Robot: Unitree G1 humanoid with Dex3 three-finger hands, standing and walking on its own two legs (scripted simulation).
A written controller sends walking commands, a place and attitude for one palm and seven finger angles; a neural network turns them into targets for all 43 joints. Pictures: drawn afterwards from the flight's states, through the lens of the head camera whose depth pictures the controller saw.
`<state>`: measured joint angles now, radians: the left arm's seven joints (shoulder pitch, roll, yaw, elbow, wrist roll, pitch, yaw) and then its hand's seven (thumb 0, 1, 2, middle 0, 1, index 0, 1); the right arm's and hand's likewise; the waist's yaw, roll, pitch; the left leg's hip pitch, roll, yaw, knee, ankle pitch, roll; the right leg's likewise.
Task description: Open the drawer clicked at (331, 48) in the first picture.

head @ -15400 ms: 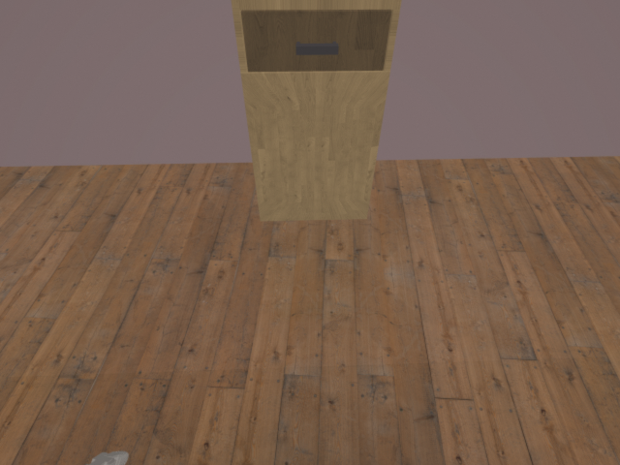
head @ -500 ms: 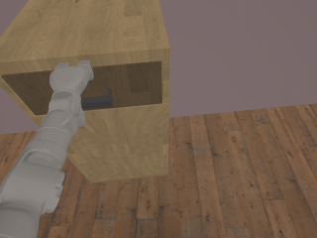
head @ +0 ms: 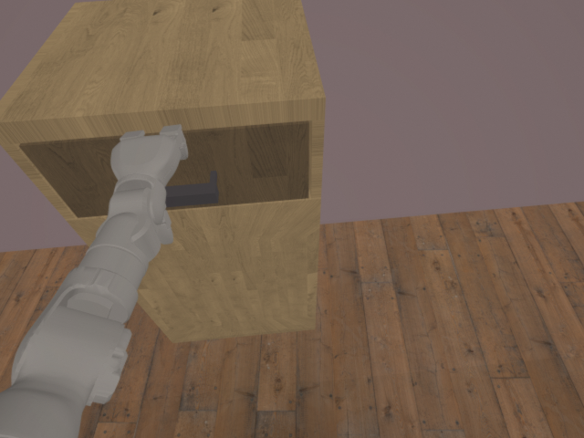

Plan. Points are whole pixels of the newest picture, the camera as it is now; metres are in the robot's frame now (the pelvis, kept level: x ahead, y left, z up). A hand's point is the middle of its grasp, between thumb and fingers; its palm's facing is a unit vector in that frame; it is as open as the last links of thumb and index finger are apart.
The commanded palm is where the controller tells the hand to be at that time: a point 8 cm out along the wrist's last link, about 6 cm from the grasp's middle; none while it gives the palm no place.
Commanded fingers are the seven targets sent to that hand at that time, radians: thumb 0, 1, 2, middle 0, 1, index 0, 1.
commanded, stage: move the hooked fingers above the handle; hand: left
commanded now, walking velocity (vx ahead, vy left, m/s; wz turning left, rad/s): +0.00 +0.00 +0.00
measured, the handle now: (179, 187) +0.51 +0.21 +0.04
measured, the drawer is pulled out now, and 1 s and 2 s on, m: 0.00 0.00 0.00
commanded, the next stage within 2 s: lower the fingers behind the handle in 1.86 s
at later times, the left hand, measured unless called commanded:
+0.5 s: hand (151, 204) +0.43 +0.22 +0.08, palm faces -0.11 +0.00 -0.99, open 13.9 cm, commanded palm +0.42 +0.20 +0.15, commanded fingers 0.00 -0.50 0.30 -0.30 -1.20 -0.30 -1.20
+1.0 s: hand (128, 211) +0.42 +0.25 +0.08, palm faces -0.13 +0.00 -0.99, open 13.8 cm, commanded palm +0.42 +0.21 +0.15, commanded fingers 0.00 -0.50 0.30 -0.30 -1.20 -0.30 -1.20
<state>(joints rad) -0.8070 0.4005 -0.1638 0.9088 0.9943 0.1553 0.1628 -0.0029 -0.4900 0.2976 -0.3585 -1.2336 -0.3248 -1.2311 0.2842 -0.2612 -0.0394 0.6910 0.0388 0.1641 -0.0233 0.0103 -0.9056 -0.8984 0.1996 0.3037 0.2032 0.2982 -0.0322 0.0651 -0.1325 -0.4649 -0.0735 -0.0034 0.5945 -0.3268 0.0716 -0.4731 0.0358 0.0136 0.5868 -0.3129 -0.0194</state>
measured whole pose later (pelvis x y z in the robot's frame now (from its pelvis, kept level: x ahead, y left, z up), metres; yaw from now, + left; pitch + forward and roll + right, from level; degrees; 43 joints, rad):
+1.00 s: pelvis +0.00 -0.02 +0.01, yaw +1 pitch +9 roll +0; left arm -0.64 0.53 -0.14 0.75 0.96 0.09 0.03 0.00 -0.49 0.30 -0.34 -1.21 -0.32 -1.20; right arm 0.30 -0.26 -0.04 0.66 0.05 0.15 -0.08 0.01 -0.90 -0.90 0.20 0.30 0.20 0.30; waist -0.01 0.05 -0.09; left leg -0.39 -0.05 -0.02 0.54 -0.31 0.05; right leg -0.40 0.05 0.00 0.53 -0.29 -0.05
